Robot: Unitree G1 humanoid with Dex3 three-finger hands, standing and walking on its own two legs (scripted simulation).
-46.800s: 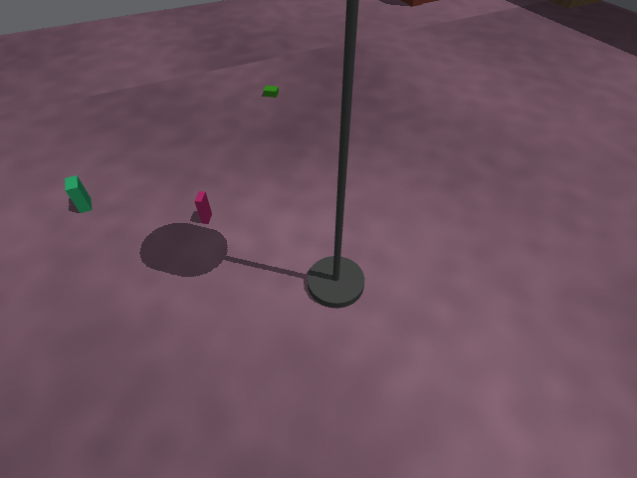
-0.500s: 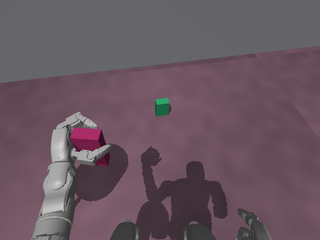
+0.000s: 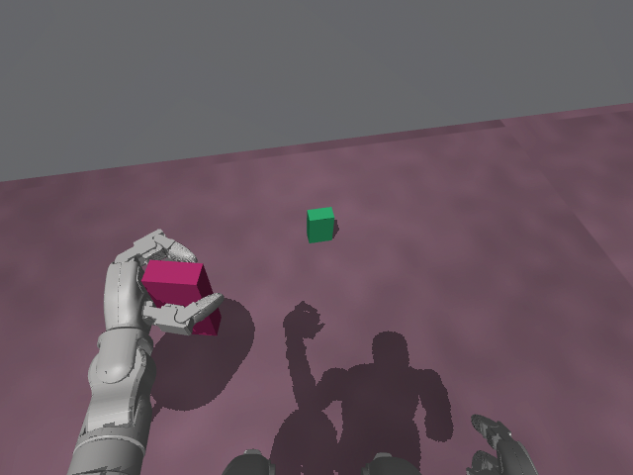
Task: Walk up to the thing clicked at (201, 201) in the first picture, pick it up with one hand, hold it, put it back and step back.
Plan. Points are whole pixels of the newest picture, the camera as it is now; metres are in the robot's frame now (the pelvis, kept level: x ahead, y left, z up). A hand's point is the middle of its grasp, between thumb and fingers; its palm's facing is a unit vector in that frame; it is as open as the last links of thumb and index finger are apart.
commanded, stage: hold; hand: left
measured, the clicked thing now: (186, 301) +0.33 +0.18 +0.01
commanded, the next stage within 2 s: crouch in 0.16 s
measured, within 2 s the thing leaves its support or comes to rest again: neither
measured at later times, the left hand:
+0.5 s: hand (182, 291) +0.33 +0.18 +0.03, palm faces +0.15 -0.99 -0.03, open 8.1 cm
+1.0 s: hand (205, 327) +0.38 +0.21 -0.20, palm faces +0.24 -0.97 -0.05, open 8.1 cm
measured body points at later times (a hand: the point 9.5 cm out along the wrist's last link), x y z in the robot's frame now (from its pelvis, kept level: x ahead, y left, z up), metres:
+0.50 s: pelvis +0.00 +0.00 +0.00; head +0.05 +0.01 +0.45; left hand +0.31 +0.23 +0.04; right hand +0.13 -0.24 -0.10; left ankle +0.02 +0.13 -0.69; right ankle +0.01 -0.13 -0.69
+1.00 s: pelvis -0.05 +0.00 -0.19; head +0.12 +0.02 +0.23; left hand +0.36 +0.26 -0.19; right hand +0.07 -0.26 -0.31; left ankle +0.01 +0.13 -0.69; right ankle +0.01 -0.13 -0.69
